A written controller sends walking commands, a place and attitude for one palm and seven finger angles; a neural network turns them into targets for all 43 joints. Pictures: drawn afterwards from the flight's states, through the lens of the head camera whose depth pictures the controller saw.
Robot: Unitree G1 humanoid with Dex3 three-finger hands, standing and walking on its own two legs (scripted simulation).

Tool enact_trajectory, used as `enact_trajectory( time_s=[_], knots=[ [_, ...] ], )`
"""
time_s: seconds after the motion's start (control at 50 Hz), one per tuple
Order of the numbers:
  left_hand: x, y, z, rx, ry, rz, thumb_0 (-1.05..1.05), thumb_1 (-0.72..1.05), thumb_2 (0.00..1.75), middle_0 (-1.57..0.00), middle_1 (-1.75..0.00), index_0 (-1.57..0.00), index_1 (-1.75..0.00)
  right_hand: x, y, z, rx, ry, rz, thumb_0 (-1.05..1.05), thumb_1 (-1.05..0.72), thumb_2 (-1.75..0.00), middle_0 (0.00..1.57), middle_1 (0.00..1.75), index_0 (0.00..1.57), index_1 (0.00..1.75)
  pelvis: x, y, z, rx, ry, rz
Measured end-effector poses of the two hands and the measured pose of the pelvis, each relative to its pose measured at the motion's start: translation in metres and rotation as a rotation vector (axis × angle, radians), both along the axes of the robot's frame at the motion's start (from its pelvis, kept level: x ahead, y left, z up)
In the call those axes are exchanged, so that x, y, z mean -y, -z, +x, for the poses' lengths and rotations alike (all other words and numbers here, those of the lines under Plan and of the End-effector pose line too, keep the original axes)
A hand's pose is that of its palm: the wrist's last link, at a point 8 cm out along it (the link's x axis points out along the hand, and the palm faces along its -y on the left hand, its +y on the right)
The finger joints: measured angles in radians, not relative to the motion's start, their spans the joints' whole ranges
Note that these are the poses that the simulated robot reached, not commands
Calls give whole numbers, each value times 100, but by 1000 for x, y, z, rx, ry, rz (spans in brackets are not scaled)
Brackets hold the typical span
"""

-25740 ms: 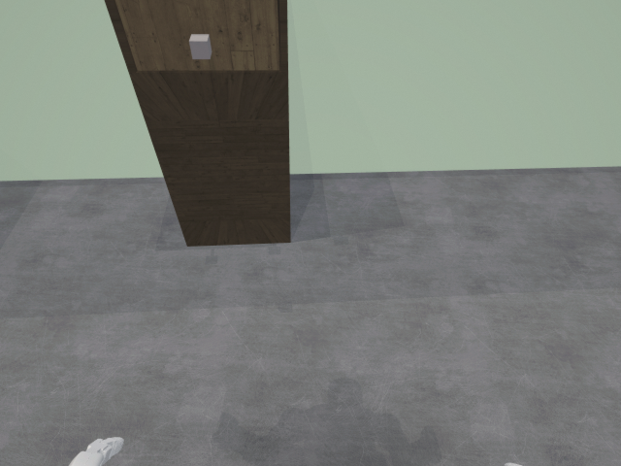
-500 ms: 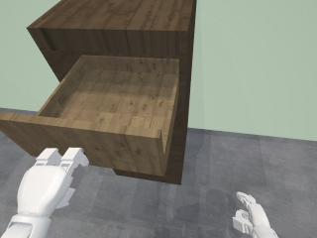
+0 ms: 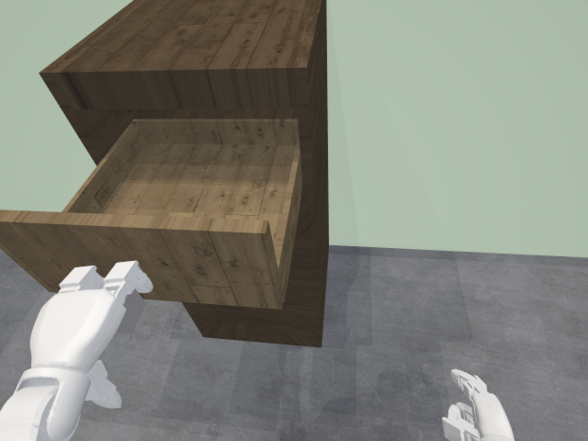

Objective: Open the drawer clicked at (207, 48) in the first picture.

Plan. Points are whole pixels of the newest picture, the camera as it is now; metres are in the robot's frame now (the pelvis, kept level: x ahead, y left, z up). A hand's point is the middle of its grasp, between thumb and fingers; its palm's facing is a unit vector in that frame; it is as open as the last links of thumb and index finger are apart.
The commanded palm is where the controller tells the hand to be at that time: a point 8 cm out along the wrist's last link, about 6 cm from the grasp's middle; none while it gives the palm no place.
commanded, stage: lift the hand off the handle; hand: left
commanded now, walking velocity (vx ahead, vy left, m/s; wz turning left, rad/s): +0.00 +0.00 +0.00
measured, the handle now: (124, 294) +0.26 +0.26 +0.08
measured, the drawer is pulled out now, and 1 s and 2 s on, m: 0.26 0.26 0.26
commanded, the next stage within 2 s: draw the hand back to the body in 1.52 s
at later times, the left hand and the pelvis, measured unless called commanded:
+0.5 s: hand (94, 306) +0.23 +0.27 +0.12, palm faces +0.12 -0.07 -0.99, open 13.7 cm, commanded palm +0.19 +0.27 +0.17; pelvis +0.01 +0.02 +0.01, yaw +1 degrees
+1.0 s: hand (69, 270) +0.23 +0.26 +0.19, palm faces +0.18 -0.06 -0.98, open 13.7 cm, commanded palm +0.19 +0.26 +0.24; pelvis +0.01 +0.03 +0.02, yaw +1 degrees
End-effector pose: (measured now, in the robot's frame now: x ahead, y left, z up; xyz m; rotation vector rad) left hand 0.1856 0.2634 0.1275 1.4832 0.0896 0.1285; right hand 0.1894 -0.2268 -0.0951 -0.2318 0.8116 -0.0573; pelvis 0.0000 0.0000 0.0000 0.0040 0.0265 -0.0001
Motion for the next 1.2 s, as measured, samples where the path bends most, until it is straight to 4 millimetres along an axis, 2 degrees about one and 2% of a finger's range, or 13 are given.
enact_trajectory(
  time_s=[0.12, 0.28, 0.46, 0.7, 0.94, 1.04, 1.2],
  knots=[
    [0, 2, 3, 14, 16, 1, 0, -48, 31, -32, -121, -29, -118, 1, 2, -5, -9, -4, -17, 1, -90, -90, 20, 30, 20, 30, -2, -1, -2, 8, -6, 0],
    [-4, -2, 13, 21, 25, -4, 0, -48, 30, -32, -121, -32, -120, -19, 2, 4, -14, -19, 17, 1, -90, -90, 20, 30, 20, 30, -10, -3, 2, 5, -9, -2],
    [-6, -34, 14, 90, 40, 22, 0, -49, 30, -32, -121, -33, -121, -48, -9, 30, 30, -68, 59, 1, -90, -90, 20, 30, 20, 30, -21, -8, 10, 22, -11, -6],
    [-9, -60, 15, 76, 23, -3, 0, -49, 30, -32, -121, -36, -122, -73, -27, 56, 75, -140, 81, 1, -90, -90, 20, 30, 20, 30, -30, -13, 14, 56, -20, -8],
    [-2, -98, 15, 135, 53, 24, 0, -49, 30, -32, -121, -36, -122, -74, -28, 54, 68, -163, 102, 1, -90, -90, 20, 30, 20, 30, -27, -16, 11, 75, -23, -6],
    [2, -116, 13, 162, 59, 40, 0, -49, 30, -32, -121, -34, -121, -69, -27, 49, 67, -161, 117, 1, -90, -90, 20, 30, 20, 30, -24, -16, 7, 84, -22, -4],
    [-3, -131, 12, 126, 49, 63, 0, -49, 30, -32, -121, -32, -120, -54, -26, 40, 76, -150, 116, 1, -90, -90, 20, 30, 20, 30, -14, -15, -2, 94, -24, -1]
  ],
)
